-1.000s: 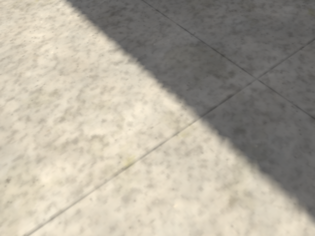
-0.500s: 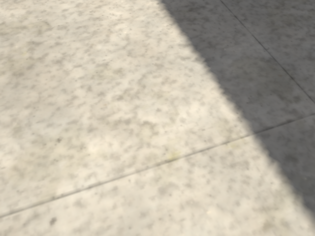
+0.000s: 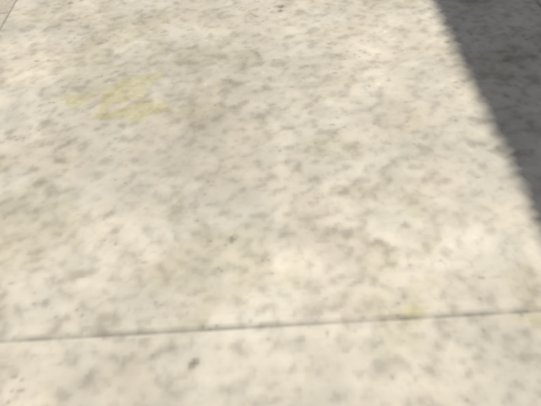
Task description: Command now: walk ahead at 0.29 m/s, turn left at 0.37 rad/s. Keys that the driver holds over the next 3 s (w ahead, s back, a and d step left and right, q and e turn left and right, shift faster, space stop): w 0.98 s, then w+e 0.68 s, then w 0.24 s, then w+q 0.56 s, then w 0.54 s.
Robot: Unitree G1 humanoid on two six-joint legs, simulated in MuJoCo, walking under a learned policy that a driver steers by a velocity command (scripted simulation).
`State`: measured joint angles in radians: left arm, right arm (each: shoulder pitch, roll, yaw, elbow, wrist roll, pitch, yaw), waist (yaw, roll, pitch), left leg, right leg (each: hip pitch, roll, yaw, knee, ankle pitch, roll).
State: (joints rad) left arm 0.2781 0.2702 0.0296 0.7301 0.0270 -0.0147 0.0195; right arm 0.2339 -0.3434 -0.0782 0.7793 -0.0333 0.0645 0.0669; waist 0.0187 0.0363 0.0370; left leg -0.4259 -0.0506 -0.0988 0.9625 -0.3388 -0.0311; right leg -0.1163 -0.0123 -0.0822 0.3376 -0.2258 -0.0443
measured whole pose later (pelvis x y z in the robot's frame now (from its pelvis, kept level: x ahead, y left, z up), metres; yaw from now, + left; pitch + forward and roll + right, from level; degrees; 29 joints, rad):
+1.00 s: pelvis +0.46 +0.04 +0.00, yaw +3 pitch +0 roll -1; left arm 0.42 0.22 0.03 0.98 0.00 -0.08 -0.02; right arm 0.14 -0.26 -0.01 0.89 -0.04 -0.03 0.04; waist 0.03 0.04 0.05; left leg -0.64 0.11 0.01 0.84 -0.06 0.02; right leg -0.02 0.09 -0.08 0.22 -0.20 -0.10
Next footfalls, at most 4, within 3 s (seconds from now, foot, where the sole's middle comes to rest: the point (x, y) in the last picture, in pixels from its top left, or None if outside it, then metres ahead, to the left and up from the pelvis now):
0.18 left None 0.10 0.13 -0.79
0.66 right None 0.45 -0.03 -0.79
1.20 left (241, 314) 0.74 0.17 -0.79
1.74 right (329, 246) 0.96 -0.08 -0.79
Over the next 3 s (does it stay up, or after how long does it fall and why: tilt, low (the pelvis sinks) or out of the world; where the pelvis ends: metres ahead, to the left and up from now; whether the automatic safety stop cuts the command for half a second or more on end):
stays up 1.52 -0.15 -0.01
